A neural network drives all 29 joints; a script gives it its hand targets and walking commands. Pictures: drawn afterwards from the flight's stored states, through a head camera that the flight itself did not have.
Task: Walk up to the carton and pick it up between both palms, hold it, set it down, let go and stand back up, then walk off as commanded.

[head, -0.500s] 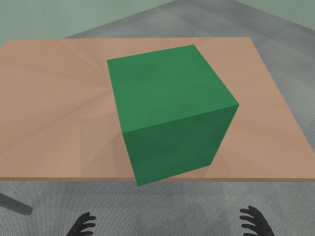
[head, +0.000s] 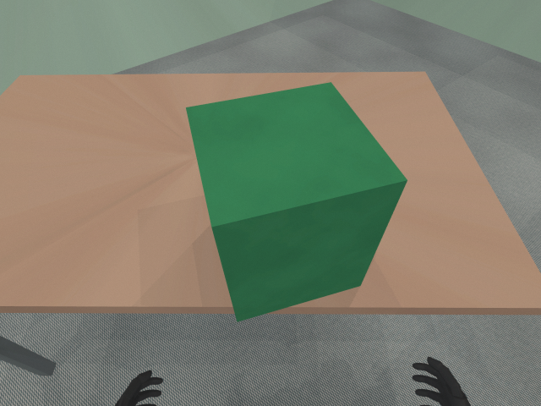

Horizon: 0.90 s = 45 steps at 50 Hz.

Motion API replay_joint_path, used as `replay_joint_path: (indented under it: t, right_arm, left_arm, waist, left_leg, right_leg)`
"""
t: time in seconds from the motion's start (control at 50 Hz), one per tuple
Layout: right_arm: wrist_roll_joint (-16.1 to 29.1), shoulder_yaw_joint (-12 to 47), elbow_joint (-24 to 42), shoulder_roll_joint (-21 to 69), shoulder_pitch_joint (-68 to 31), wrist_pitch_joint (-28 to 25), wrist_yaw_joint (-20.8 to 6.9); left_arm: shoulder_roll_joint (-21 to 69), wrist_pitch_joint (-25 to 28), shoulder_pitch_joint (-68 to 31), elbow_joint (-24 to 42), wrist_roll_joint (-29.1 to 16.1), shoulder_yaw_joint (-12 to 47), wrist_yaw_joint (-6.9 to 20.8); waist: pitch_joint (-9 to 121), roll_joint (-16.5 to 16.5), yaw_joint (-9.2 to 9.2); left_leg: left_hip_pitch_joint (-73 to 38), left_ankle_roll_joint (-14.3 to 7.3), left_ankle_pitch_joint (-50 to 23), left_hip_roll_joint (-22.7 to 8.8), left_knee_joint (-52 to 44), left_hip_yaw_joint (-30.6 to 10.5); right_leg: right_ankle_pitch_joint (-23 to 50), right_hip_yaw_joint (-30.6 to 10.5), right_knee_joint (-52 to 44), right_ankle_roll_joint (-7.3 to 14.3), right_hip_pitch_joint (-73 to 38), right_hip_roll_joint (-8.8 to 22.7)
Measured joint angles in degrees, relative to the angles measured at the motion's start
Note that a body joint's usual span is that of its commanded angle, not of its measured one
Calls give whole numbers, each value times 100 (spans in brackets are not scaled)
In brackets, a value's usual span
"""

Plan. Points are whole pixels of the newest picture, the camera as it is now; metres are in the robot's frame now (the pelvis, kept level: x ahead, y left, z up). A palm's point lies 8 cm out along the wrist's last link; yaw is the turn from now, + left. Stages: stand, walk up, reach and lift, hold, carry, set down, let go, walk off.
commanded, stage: stand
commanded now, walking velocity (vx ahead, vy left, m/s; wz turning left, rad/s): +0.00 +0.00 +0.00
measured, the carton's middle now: (282, 206) +0.41 +0.01 +0.07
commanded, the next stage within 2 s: walk up in 1.08 s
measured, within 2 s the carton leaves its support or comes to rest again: neither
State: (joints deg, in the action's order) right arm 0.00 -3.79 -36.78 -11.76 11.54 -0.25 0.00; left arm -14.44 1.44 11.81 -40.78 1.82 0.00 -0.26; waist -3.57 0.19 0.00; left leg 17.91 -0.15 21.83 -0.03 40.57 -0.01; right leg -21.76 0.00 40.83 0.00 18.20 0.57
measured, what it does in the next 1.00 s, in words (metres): stands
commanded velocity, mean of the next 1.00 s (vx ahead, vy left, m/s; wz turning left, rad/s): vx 0.00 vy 0.00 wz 0.00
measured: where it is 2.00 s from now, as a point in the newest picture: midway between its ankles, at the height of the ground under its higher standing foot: outside the picture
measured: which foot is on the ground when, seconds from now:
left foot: down 0.00-1.00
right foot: down 0.00-1.00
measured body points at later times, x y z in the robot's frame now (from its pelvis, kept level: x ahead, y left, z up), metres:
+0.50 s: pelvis -0.02 +0.00 +0.00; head -0.01 +0.00 +0.45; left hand +0.10 +0.25 -0.11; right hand +0.12 -0.25 -0.10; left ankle +0.00 +0.12 -0.72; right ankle +0.00 -0.12 -0.72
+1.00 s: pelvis -0.03 +0.00 +0.00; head -0.03 +0.00 +0.45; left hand +0.08 +0.26 -0.12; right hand +0.09 -0.25 -0.11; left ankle +0.00 +0.12 -0.72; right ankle +0.00 -0.12 -0.72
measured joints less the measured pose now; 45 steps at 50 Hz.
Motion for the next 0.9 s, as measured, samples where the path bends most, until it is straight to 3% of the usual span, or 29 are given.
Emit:
replay_joint_path:
  t: [0.9]
  right_arm:
    - [0,0,-587,0,0,-2,0]
  left_arm:
    - [-10,16,0,-610,0,0,0]
  waist:
    - [7,0,0]
  left_leg:
    - [0,0,-274,0,0,0]
  right_leg:
    - [272,0,0,0,0,1]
